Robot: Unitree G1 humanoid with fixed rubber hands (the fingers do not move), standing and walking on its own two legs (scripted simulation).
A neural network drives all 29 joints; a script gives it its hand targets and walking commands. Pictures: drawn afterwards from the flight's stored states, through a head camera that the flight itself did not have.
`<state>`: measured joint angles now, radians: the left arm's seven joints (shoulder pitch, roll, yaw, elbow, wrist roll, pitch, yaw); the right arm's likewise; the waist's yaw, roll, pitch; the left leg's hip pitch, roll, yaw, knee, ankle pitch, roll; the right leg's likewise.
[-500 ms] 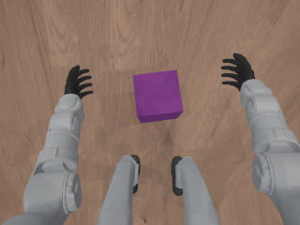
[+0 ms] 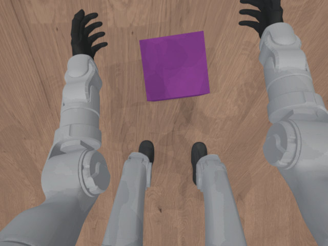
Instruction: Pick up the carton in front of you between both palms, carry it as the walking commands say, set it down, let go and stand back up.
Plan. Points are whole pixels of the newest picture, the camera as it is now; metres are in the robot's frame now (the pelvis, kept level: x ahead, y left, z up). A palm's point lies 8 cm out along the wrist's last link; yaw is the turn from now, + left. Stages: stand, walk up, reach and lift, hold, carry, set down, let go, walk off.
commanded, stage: reach and lift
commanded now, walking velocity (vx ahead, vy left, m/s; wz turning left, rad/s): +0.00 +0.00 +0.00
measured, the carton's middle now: (174, 72) +0.50 +0.00 -0.50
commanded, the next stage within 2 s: none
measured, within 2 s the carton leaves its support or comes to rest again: leaves its support in 1.50 s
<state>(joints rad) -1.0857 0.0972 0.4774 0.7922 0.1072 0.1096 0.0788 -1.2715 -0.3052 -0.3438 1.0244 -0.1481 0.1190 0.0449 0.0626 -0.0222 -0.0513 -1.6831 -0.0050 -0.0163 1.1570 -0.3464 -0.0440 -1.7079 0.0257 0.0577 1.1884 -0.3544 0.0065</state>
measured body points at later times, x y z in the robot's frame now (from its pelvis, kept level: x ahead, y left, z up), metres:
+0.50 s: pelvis -0.05 +0.01 -0.21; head +0.32 -0.01 +0.04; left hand +0.49 +0.20 -0.38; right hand +0.54 -0.18 -0.38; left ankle +0.06 +0.14 -0.59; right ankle +0.06 -0.12 -0.59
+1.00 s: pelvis -0.04 +0.00 -0.26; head +0.33 -0.01 -0.02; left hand +0.50 +0.19 -0.44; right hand +0.54 -0.17 -0.44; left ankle +0.06 +0.14 -0.59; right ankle +0.06 -0.12 -0.59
